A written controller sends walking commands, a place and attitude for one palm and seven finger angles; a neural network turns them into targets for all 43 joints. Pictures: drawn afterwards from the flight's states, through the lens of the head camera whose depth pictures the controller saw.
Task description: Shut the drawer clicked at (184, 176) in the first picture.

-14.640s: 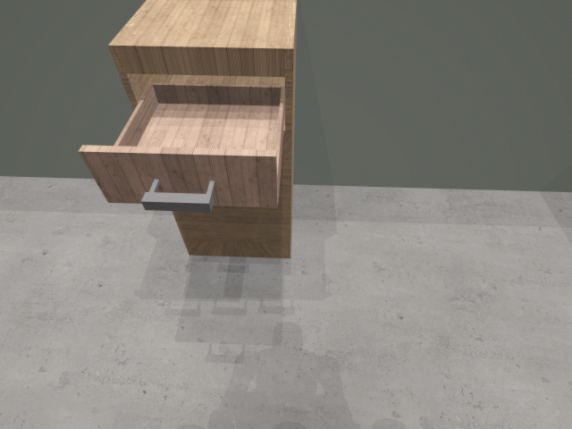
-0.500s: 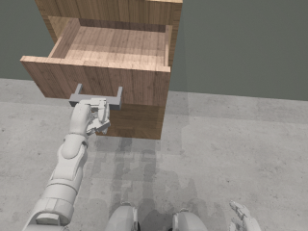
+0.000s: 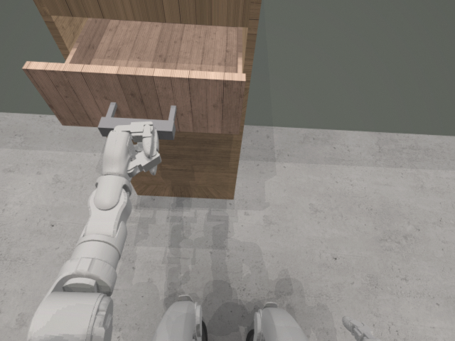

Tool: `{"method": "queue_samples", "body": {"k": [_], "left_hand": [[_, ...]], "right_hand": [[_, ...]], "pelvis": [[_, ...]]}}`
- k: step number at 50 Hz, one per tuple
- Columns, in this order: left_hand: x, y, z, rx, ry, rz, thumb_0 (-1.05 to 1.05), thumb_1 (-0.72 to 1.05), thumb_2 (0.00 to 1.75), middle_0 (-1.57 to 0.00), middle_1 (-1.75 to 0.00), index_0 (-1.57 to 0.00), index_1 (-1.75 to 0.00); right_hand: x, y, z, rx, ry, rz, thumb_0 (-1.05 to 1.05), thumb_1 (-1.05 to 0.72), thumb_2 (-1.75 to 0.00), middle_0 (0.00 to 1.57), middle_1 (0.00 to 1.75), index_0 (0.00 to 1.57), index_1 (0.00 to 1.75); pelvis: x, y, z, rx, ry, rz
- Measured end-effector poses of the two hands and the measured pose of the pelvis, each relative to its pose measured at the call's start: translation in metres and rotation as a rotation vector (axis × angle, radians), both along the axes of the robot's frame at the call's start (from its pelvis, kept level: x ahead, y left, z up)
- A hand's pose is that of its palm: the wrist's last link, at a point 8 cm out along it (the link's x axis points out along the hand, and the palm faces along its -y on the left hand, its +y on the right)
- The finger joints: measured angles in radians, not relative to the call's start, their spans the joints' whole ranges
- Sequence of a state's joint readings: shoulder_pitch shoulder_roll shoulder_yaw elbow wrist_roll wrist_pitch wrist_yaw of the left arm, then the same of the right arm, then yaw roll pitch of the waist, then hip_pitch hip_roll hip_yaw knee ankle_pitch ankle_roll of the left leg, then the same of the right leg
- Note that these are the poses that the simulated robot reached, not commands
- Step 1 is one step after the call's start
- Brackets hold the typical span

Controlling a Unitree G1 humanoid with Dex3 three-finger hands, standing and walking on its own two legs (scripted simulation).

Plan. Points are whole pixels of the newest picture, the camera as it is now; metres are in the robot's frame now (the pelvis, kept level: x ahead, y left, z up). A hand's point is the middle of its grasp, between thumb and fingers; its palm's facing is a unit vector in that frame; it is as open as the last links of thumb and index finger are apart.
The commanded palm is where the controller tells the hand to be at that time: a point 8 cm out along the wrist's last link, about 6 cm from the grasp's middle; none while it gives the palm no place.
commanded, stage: push the drawer shut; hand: left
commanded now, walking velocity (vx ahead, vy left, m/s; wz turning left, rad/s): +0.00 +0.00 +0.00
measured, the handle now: (140, 118) +0.51 +0.17 +0.05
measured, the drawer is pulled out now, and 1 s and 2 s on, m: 0.16 0.03 0.00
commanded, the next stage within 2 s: pull the fist back off the drawer in 1.56 s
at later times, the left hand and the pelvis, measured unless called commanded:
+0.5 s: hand (164, 120) +0.50 +0.12 +0.05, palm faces -0.04 -1.00 -0.06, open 2.7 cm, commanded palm +0.50 +0.17 +0.06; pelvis +0.00 -0.02 -0.01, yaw -1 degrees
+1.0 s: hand (163, 99) +0.56 +0.13 +0.05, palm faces -0.04 -1.00 -0.04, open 2.7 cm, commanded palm +0.56 +0.17 +0.06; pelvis +0.00 +0.00 -0.02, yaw -2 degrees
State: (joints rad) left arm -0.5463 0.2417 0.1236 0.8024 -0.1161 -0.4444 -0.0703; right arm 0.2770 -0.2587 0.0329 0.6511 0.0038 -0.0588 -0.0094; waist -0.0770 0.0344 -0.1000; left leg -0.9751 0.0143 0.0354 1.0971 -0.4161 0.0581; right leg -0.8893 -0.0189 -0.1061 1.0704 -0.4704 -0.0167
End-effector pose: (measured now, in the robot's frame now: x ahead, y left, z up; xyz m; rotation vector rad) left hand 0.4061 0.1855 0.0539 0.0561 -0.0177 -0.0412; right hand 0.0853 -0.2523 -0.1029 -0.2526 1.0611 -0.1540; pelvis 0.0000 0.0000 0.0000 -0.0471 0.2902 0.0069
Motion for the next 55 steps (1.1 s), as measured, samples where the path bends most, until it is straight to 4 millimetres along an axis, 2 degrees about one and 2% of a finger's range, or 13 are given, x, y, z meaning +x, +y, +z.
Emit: {"method": "queue_samples", "body": {"k": [10, 26, 34, 55], "left_hand": [[0.028, -0.004, 0.002, 0.009, 0.009, 0.005, -0.09, 0.74, 0.97, -1.4, -1.6, -1.4, -1.6], [0.079, -0.008, 0.004, 0.005, 0.025, 0.004, -0.07, 0.77, 0.96, -1.4, -1.6, -1.4, -1.6], [0.098, -0.004, 0.004, -0.005, 0.034, 0.0, -0.07, 0.73, 0.93, -1.4, -1.6, -1.4, -1.6], [0.145, 0.0, 0.003, -0.016, 0.036, 0.001, -0.09, 0.66, 0.9, -1.4, -1.6, -1.4, -1.6]], "right_hand": [[-0.011, -0.01, -0.007, -0.008, 0.039, -0.014, 0.0, -0.9, -0.9, 0.21, 0.3, 0.2, 0.3], [-0.06, -0.026, -0.014, -0.024, 0.173, -0.093, 0.0, -0.9, -0.9, 0.2, 0.3, 0.2, 0.3], [-0.078, -0.023, -0.013, -0.023, 0.227, -0.127, 0.0, -0.9, -0.9, 0.2, 0.3, 0.2, 0.3], [-0.103, -0.003, -0.012, -0.052, 0.326, -0.138, 0.0, -0.9, -0.9, 0.21, 0.3, 0.2, 0.3]], "pelvis": [[-0.002, -0.009, -0.005, 0.003, 0.024, 0.0], [0.001, -0.018, -0.014, -0.003, 0.085, -0.019], [0.004, -0.016, -0.016, -0.01, 0.109, -0.03], [0.002, 0.001, -0.026, -0.039, 0.176, -0.025]]}}
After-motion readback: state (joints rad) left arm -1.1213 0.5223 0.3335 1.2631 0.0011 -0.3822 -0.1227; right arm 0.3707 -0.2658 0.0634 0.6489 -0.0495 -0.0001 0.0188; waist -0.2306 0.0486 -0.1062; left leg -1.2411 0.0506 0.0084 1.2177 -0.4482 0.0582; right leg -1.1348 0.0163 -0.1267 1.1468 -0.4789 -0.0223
